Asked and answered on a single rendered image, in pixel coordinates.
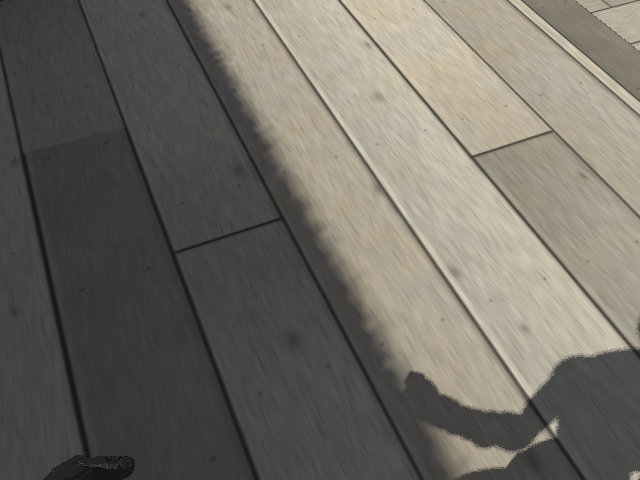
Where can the robot left hand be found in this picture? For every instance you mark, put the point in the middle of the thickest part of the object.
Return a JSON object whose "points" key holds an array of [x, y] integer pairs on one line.
{"points": [[96, 468]]}

